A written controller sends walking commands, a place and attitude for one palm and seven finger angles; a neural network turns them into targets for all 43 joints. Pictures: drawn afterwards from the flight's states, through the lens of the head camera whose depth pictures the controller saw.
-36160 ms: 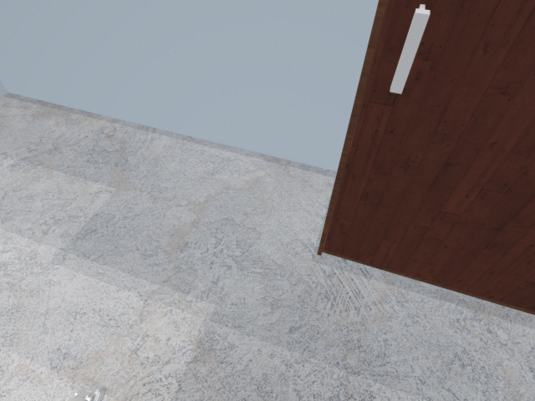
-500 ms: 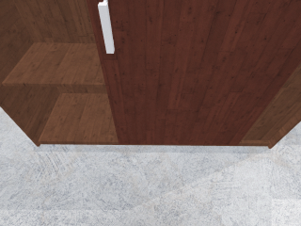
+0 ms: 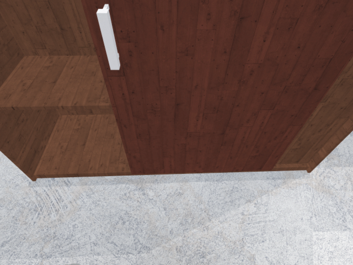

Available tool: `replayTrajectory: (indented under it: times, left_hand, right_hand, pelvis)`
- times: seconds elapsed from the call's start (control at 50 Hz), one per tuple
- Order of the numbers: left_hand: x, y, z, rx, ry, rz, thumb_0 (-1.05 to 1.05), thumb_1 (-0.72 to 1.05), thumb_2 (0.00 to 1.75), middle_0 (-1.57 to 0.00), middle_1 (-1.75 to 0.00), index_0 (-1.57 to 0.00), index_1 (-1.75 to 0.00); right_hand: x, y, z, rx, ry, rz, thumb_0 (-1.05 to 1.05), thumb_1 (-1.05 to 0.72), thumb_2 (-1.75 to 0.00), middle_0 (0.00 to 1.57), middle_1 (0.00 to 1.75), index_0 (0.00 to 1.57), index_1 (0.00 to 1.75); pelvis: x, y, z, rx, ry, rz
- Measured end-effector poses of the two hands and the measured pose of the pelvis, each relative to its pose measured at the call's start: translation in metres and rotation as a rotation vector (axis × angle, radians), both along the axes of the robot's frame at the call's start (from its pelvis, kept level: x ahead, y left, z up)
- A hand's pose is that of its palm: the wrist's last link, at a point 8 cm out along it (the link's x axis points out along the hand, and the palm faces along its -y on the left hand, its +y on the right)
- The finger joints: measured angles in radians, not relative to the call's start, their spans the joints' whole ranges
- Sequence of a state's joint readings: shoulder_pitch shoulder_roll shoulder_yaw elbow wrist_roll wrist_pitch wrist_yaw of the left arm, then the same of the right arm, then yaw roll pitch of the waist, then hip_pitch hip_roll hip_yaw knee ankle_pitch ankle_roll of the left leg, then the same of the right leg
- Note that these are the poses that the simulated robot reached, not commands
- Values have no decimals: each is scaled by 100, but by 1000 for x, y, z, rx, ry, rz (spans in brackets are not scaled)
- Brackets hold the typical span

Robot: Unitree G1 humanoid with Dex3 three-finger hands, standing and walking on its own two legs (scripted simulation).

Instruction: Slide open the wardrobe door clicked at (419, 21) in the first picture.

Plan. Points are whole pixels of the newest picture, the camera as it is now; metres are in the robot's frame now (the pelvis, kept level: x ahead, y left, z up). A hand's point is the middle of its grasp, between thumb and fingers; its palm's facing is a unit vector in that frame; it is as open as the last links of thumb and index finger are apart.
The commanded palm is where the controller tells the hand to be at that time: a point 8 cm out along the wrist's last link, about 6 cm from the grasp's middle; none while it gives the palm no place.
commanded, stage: look to check the result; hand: left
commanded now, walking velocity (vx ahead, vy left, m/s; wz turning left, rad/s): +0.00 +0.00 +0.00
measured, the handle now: (111, 38) +0.68 +0.23 +0.16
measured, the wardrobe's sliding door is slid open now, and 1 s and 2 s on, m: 0.61 0.61 0.61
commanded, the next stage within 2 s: stand and wait in 0.46 s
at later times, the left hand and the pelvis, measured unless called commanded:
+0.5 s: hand out of the picture +0.08 +0.24 -0.16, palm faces -0.03 -0.94 -0.33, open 7.4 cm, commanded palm none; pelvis +0.01 +0.00 +0.00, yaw -1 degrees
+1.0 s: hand out of the picture +0.07 +0.23 -0.16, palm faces -0.03 -0.94 -0.33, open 7.4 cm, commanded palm none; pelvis +0.01 -0.01 +0.00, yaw -1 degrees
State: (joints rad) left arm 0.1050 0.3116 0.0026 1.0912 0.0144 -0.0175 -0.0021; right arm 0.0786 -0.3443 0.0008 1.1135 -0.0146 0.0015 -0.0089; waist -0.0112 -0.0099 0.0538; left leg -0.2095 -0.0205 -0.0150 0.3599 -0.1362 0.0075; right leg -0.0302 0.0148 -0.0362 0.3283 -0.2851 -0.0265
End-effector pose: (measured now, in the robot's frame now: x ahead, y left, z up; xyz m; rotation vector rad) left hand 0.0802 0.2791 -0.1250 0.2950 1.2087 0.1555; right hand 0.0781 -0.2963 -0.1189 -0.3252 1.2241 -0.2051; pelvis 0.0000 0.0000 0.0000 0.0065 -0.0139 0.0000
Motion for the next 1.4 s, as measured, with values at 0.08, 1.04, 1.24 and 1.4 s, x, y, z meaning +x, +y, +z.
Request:
replayTrajectory:
  times: [0.08, 1.04, 1.24, 1.4]
  left_hand:
    - [-6, -1, -4, -1, 35, 8, 0, 90, 90, -21, -30, -21, -30]
    - [-15, -1, 1, 27, 58, 26, 0, 90, 90, -21, -30, -21, -30]
    - [-16, -4, 1, 25, 56, 26, 0, 90, 90, -21, -30, -21, -30]
    - [-16, -6, 1, 23, 49, 25, 0, 90, 90, -21, -30, -21, -30]
  right_hand:
    - [-10, -2, -2, -3, 38, -12, 0, -91, -90, 20, 30, 20, 30]
    - [-9, -2, -7, 21, 36, -21, 0, -91, -90, 20, 30, 20, 30]
    - [-14, -2, -8, 26, 43, -24, 0, -91, -90, 20, 30, 20, 30]
    - [-13, -1, -8, 29, 35, -24, 0, -91, -90, 20, 30, 20, 30]
  pelvis:
    - [3, -2, 0, 0, 1, -2]
    - [7, -9, 1, 4, -12, -12]
    - [6, -11, 1, 3, -16, -12]
    - [4, -12, 1, 2, -17, -12]
